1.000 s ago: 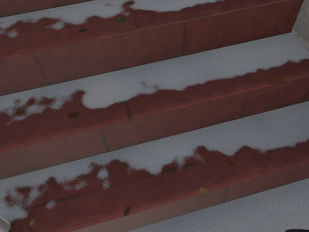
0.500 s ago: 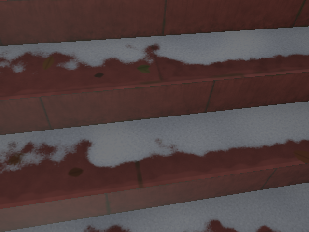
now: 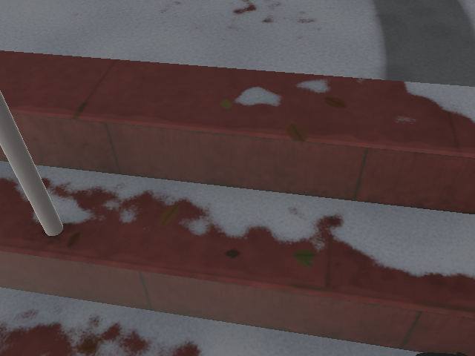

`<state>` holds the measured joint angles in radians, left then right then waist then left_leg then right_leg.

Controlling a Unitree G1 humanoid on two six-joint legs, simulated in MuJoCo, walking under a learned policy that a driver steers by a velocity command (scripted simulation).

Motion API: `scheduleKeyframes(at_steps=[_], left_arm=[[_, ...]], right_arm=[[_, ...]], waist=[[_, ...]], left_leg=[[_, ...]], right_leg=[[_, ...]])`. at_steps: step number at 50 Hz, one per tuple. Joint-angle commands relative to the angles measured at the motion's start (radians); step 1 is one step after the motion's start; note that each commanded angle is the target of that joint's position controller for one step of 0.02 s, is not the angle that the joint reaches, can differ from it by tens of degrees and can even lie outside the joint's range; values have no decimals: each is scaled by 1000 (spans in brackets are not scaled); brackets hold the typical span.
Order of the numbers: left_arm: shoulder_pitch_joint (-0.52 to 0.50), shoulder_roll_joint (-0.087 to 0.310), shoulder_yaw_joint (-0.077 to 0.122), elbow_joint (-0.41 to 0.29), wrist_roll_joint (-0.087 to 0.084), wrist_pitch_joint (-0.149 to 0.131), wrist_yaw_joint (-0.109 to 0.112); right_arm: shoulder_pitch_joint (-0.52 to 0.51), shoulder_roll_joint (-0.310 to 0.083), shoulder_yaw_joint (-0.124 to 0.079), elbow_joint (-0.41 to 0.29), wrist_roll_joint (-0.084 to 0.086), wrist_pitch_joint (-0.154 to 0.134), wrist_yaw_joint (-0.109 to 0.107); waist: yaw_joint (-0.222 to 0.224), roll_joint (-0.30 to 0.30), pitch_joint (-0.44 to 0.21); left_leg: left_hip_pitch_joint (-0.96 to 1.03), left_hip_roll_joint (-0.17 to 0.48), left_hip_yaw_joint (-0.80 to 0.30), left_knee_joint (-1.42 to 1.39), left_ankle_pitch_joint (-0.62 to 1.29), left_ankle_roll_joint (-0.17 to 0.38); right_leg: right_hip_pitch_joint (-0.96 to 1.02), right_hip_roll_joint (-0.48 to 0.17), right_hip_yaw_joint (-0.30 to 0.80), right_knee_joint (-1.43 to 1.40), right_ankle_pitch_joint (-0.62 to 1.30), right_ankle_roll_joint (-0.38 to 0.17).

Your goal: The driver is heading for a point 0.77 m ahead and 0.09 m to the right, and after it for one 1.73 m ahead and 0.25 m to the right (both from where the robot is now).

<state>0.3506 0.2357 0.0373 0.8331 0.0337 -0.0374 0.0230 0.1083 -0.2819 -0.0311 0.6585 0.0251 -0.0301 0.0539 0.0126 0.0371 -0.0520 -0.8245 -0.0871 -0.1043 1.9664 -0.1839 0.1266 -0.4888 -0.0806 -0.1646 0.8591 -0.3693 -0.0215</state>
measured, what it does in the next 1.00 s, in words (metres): climbs, turning right: left foot 0.18 m higher, then right foot 0.18 m higher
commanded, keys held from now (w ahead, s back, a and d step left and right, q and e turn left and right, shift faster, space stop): w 0.28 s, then w+e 0.72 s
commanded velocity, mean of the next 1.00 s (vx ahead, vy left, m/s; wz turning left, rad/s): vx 0.50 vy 0.00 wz -0.22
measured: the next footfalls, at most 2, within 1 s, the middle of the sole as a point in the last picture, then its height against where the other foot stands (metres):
left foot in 0.44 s outside the picture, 0.18 m higher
right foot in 0.98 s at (277, 241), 0.18 m higher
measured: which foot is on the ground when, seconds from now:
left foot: up 0.00-0.42, down 0.44-1.00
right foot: down 0.00-0.46, up 0.48-0.96, down 0.98-1.00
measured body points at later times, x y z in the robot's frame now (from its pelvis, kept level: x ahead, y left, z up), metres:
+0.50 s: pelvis +0.28 +0.10 +0.09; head +0.31 +0.07 +0.54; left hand +0.13 +0.30 -0.04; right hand +0.55 -0.06 +0.04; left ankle +0.40 +0.21 -0.52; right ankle +0.08 -0.10 -0.59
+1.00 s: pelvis +0.53 +0.06 +0.25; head +0.55 +0.07 +0.70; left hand +0.81 +0.13 +0.18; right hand +0.41 -0.14 +0.10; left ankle +0.42 +0.22 -0.49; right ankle +0.63 -0.03 -0.34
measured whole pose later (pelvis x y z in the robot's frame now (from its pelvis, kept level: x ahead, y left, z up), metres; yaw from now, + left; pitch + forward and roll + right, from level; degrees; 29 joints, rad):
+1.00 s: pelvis +0.53 +0.06 +0.25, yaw -16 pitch +4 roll -3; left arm -0.04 0.10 -0.10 0.62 -0.01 0.00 -0.07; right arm 0.46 -0.14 0.03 1.04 0.00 -0.02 -0.05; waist -0.01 0.01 -0.04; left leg 0.06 0.19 0.37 0.24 -0.15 -0.04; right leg -0.96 0.00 -0.23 1.34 -0.52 -0.18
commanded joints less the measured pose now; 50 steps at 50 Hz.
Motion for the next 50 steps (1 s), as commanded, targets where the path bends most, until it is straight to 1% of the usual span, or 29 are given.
scheduleKeyframes(at_steps=[1,4,9,14,16,17,18,20,21,22,23,24,25,27,28,29,31,35,37,40,42,43,44,45,46,47,48,49,50], left_arm=[[-2,-100,-45,43,4,-24,-37],[-38,-40,-46,32,15,-35,-32],[272,-6,-40,135,12,-32,-10],[319,-2,-26,152,-10,-1,38],[350,-26,-32,170,-24,17,52],[366,6,-17,181,-52,23,61],[378,9,-15,195,-69,28,59],[399,62,-17,226,-45,-5,26],[357,140,-9,236,-34,-14,21],[300,217,14,231,-31,-22,18],[265,127,15,189,-34,-39,14],[213,-5,-1,177,-42,-68,-15],[122,-23,22,156,-74,-80,-44],[-155,-139,-13,-30,-63,-66,-68],[-161,-110,-14,-65,-56,-51,-69],[-88,-119,-25,-37,-79,-41,-75],[-34,-171,-58,-43,-75,-10,-76],[-129,-170,-88,-76,-52,48,-46],[-194,-181,-109,-137,-54,58,-32],[-345,-102,-115,-235,-53,48,-33],[-451,-83,-114,-274,-54,43,-32],[-507,-118,-139,-307,-58,41,-47],[-588,-124,-146,-333,-66,33,-69],[-624,-114,-146,-336,-75,32,-85],[-598,-130,-145,-330,-80,17,-95],[-562,-95,-122,-331,-67,7,-96],[-427,-46,-94,-311,-55,6,-95],[-245,42,-54,-265,-34,14,-96],[-109,133,-15,-229,-26,30,-99]], right_arm=[[129,168,84,-32,6,-8,13],[60,108,78,-38,-33,6,-19],[-133,171,95,-83,-5,10,-66],[-361,240,143,-220,9,-8,-23],[-409,225,151,-261,-3,-15,1],[-489,266,183,-297,-15,-24,26],[-525,249,179,-303,-3,-34,38],[-312,176,124,-229,0,-50,22],[-90,71,68,-167,7,-43,3],[59,-23,29,-127,-3,-37,-14],[270,-122,-16,-45,-55,-20,-25],[414,-205,-45,45,-74,7,-44],[356,-186,-42,74,-77,9,-50],[186,2,12,189,-51,1,-32],[143,117,34,241,-67,-10,-28],[129,180,43,279,-78,-18,-24],[110,202,46,310,-66,-28,-20],[120,152,66,309,-106,-32,-37],[167,114,70,330,-84,-21,-41],[229,60,72,320,-74,-13,-57],[350,6,59,333,-70,-24,-82],[393,-66,34,346,-56,-23,-100],[442,-75,22,354,-45,-17,-113],[413,-54,21,352,-36,-5,-121],[385,-62,30,356,-13,-1,-120],[439,-112,24,369,-17,0,-121],[420,-182,6,360,-24,4,-124],[339,-212,-4,323,-22,8,-117],[306,-213,-11,276,-23,-12,-113]], waist=[[-89,-36,122],[-78,-29,111],[71,-124,131],[112,-144,175],[111,-128,166],[127,-156,150],[118,-150,164],[2,-322,-83],[-130,-429,-173],[-236,-500,-219],[-265,-245,-366],[-248,154,-492],[-211,118,-469],[-94,154,-122],[-34,83,-15],[13,45,17],[88,30,58],[99,14,133],[90,39,178],[62,-7,163],[-15,9,122],[-21,66,93],[-58,47,106],[-69,12,110],[-11,42,34],[19,110,-65],[89,241,-137],[160,303,-229],[213,268,-307]], left_leg=[[-301,60,-85,118,105,20],[-276,40,-11,-31,269,-70],[-753,81,-31,247,82,-101],[-918,194,68,114,-57,-137],[-767,275,147,-68,47,-135],[-511,304,206,-324,-21,-108],[-270,282,267,-536,-51,-93],[351,68,399,-607,-168,-30],[455,29,323,-751,-231,3],[545,57,171,-932,-196,13],[874,314,-301,-1045,-177,112],[1011,511,-817,-1584,-451,182],[879,571,-946,-1712,-657,134],[593,531,-560,-1664,-524,36],[490,495,-349,-1591,-403,-13],[448,437,-166,-1535,-217,-45],[431,414,21,-1573,-100,-87],[386,435,213,-1688,-16,-36],[427,423,250,-1720,-1,-47],[478,381,342,-1785,-50,-62],[615,411,316,-1831,-106,-28],[675,452,326,-1966,-65,0],[733,437,344,-1987,-20,1],[712,403,408,-2025,161,4],[670,388,469,-1958,708,4],[731,392,482,-1818,1381,30],[891,424,454,-1675,1750,35],[1013,437,425,-1459,1837,29],[889,416,365,-1225,1582,-3]], right_leg=[[33,-192,284,-513,-61,-94],[-43,-159,141,-576,5,-139],[442,-284,274,-605,-27,-159],[563,-283,223,-725,-54,-124],[501,-276,230,-812,19,-137],[384,-284,207,-973,147,-163],[319,-248,146,-1005,248,-159],[329,-232,49,-764,1359,-166],[489,-231,77,-584,1743,-137],[538,-213,134,-416,1773,-87],[201,-148,183,-46,1496,-31],[-20,60,276,325,329,-15],[-135,105,433,824,245,-11],[-410,55,366,1136,308,-71],[-462,23,355,1169,363,-122],[-433,27,375,1182,340,-160],[-522,43,373,1206,372,-193],[-750,110,285,1487,337,-124],[-872,114,260,1513,269,-106],[-905,58,186,1219,322,-64],[-950,25,117,1142,347,-36],[-900,-43,53,1023,234,-43],[-870,-69,29,909,179,-51],[-728,-56,-54,709,142,-82],[-422,-2,-112,575,111,-135],[-249,94,-175,578,59,-153],[-194,147,-150,501,-78,-171],[-95,191,-83,331,-190,-204],[145,165,140,134,-134,-248]])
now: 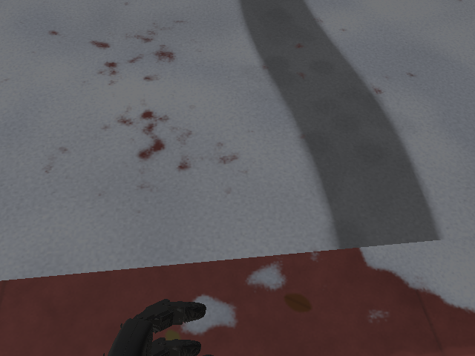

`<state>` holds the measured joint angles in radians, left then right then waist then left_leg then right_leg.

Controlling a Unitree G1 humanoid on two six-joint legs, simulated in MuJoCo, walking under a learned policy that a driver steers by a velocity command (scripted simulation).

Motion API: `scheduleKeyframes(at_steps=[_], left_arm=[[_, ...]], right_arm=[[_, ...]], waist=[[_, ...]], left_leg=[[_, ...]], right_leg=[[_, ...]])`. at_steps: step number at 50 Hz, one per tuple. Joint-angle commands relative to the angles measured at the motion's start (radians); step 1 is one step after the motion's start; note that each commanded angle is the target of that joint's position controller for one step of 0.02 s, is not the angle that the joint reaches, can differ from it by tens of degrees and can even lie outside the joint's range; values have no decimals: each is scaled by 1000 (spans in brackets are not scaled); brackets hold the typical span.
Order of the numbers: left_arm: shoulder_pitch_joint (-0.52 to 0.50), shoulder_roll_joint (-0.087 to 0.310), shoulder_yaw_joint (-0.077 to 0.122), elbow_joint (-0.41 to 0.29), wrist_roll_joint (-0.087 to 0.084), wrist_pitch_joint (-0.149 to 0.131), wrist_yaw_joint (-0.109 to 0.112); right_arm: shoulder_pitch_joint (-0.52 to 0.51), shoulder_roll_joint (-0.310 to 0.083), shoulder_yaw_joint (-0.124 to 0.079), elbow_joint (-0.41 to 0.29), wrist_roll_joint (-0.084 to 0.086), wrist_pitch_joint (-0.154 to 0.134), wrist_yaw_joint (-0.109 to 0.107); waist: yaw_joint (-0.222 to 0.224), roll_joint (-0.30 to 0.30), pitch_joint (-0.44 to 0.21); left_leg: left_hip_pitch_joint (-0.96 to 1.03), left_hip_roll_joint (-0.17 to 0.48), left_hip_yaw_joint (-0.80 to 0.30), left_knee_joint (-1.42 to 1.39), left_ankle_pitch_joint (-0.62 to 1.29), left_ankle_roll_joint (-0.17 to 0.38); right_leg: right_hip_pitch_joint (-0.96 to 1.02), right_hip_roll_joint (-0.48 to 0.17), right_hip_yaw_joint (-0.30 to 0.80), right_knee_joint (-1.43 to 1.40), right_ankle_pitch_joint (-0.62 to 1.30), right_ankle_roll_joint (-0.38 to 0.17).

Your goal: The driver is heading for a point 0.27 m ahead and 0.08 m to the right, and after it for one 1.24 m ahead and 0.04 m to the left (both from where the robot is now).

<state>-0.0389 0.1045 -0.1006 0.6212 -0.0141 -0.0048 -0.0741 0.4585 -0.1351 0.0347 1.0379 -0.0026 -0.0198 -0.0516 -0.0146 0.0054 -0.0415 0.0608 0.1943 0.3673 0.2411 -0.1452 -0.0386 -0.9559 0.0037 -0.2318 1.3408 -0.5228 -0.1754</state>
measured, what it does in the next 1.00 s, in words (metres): climbs: left foot 0.18 m higher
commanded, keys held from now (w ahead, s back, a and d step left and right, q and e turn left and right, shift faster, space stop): w+e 0.26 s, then w+q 0.74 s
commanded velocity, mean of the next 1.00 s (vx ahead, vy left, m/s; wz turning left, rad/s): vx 0.50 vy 0.00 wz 0.02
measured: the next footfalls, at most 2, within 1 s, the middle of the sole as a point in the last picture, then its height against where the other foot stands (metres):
left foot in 0.56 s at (241, 298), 0.18 m higher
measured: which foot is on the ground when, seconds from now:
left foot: down 0.00-0.02, up 0.04-0.54, down 0.56-1.00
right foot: down 0.00-0.60, up 0.62-1.00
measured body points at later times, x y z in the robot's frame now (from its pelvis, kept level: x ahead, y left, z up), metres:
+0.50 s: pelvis +0.27 -0.02 +0.17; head +0.29 -0.07 +0.62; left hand +0.21 +0.17 +0.04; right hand +0.51 -0.17 +0.11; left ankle +0.47 +0.03 -0.32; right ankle +0.13 -0.05 -0.58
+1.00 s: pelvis +0.57 -0.05 +0.34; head +0.59 -0.03 +0.79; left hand +0.85 +0.12 +0.29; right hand +0.55 -0.27 +0.21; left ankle +0.47 +0.00 -0.41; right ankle +0.76 -0.20 -0.35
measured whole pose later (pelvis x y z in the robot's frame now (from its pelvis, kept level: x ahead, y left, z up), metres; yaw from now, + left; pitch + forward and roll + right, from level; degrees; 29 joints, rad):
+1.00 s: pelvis +0.57 -0.05 +0.34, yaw +4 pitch +5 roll -1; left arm -0.08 0.15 -0.05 0.62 -0.02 -0.10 0.00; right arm 0.49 -0.12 0.01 0.87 0.03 -0.07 -0.01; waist -0.11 -0.03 -0.07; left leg -0.11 -0.13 -0.18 0.33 -0.29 0.12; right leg -0.73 -0.02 0.05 0.69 0.00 0.02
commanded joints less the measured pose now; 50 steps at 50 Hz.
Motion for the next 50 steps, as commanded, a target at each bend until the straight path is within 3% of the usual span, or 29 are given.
scheduleKeyframes(at_steps=[1,2,3,4,5,7,8,11,14,16,18,21,23,25,26,28,29,30,31,32,33,34,36,38,40,42,44,46,50], left_arm=[[375,388,171,19,12,31,22],[352,435,189,31,22,49,55],[392,353,153,91,54,31,68],[411,222,119,156,58,18,55],[376,127,99,196,45,-5,33],[357,60,84,252,32,-28,17],[329,53,82,249,32,-28,8],[350,63,83,252,55,-28,12],[446,71,71,324,58,-10,23],[508,57,65,358,37,2,32],[622,71,70,393,45,10,70],[710,89,79,449,29,8,113],[683,91,75,467,13,-1,117],[656,129,78,445,15,-3,111],[657,186,88,441,19,-12,116],[547,253,97,425,31,-21,129],[522,259,102,385,63,-42,124],[498,197,106,335,48,-71,87],[408,146,96,328,80,-114,32],[409,89,93,248,50,-144,-16],[262,73,79,152,39,-145,-28],[180,55,73,69,47,-143,-23],[311,29,49,79,31,-120,-8],[338,50,39,72,18,-113,23],[177,74,37,-5,62,-112,55],[71,77,41,-49,70,-114,79],[-12,104,56,-62,42,-115,96],[-135,106,67,-83,11,-111,88],[-175,162,109,-83,-24,-125,68]], right_arm=[[-62,-244,-63,-182,-8,-60,29],[-158,-194,-71,-205,-22,-95,72],[-224,-159,-88,-246,-4,-110,100],[-341,-81,-66,-324,1,-105,103],[-402,-21,-39,-389,-19,-112,101],[-289,41,6,-391,-22,-111,107],[-230,66,24,-385,-21,-109,103],[-271,34,33,-384,-12,-89,79],[-385,110,74,-444,0,-85,83],[-531,104,87,-489,-1,-91,82],[-704,124,103,-538,2,-93,61],[-757,100,91,-540,23,-99,64],[-722,53,70,-523,38,-94,86],[-725,37,54,-522,25,-100,111],[-656,-18,25,-506,23,-95,117],[-392,-137,-28,-407,21,-57,121],[-179,-179,-44,-324,-12,-48,134],[-101,-228,-68,-274,-52,-33,125],[-76,-224,-70,-224,-53,3,80],[-126,-97,-28,-185,-52,-10,61],[-140,10,5,-153,-43,-22,73],[-177,39,10,-120,-35,-44,87],[-252,63,14,-112,-32,-58,118],[-285,-12,-4,-140,-5,-69,139],[-234,-54,-11,-149,15,-87,128],[-127,-114,-29,-153,9,-93,97],[-13,-144,-51,-170,12,-87,59],[70,-111,-56,-177,20,-78,36],[79,-139,-69,-220,35,-38,21]], waist=[[204,-87,-384],[163,-197,-467],[110,-123,-378],[77,-91,-184],[28,1,-28],[-57,22,43],[-96,25,48],[-91,-17,54],[-63,-112,76],[-4,-130,86],[79,-174,69],[101,-142,-3],[53,-164,-4],[-3,-164,-106],[-52,-243,-170],[-177,-319,-236],[-230,-178,-339],[-204,168,-390],[-187,409,-346],[-71,269,-216],[-42,117,-84],[34,-38,53],[141,-115,65],[179,-110,88],[129,-63,79],[65,42,39],[-11,71,-9],[-68,62,4],[-51,130,-13]], left_leg=[[-451,-30,-168,841,757,95],[-717,-246,-415,1315,20,50],[-837,-217,-582,1673,46,91],[-969,-202,-543,1850,76,125],[-1080,-171,-510,1947,78,154],[-1160,-138,-490,2014,45,200],[-1222,-126,-476,1989,87,198],[-1320,-96,-389,1963,131,140],[-1535,-113,-333,2158,102,127],[-1551,-122,-281,1941,164,111],[-1544,-141,-178,1815,139,78],[-1550,-117,-168,1595,36,91],[-1438,-127,-152,1411,-65,146],[-966,-225,-38,1132,-145,205],[-820,-277,-44,1062,-199,211],[-697,-290,-200,865,-331,244],[-386,-226,-461,831,-306,301],[-138,-115,-922,451,-540,412],[-71,2,-1361,84,-519,505],[-204,27,-1370,19,-528,402],[-362,9,-1254,75,-498,353],[-507,-25,-1083,108,-414,305],[-553,-132,-764,169,-210,222],[-596,-184,-583,149,-67,218],[-697,-242,-547,82,87,216],[-671,-236,-586,39,241,209],[-483,-205,-619,12,286,187],[-271,-164,-687,-3,278,189],[0,-89,-792,68,280,209]], right_leg=[[924,-118,773,-690,-139,-220],[1017,-242,1356,-1100,-542,-232],[918,-287,1360,-1184,-442,-68],[745,-263,1210,-1109,-358,2],[584,-213,1014,-1011,-247,45],[529,-95,695,-922,-13,83],[535,-68,601,-903,77,102],[491,-46,472,-892,241,109],[511,-68,520,-936,236,126],[486,-58,491,-982,206,143],[516,-116,544,-1124,336,87],[872,-208,508,-1233,519,55],[993,-216,378,-1245,845,65],[920,-196,260,-1201,1567,49],[995,-238,278,-1133,1975,20],[1191,-294,250,-852,2333,14],[984,-278,262,-639,2259,-13],[632,-82,310,-301,1689,23],[368,148,358,274,508,87],[224,114,493,571,450,34],[135,98,466,757,412,18],[58,63,429,790,368,-25],[17,-3,392,725,348,-34],[20,-67,320,452,377,10],[144,-85,208,151,481,75],[200,-70,147,-14,564,124],[219,-68,178,-256,598,166],[173,-30,207,-510,559,207],[251,24,275,-823,498,210]])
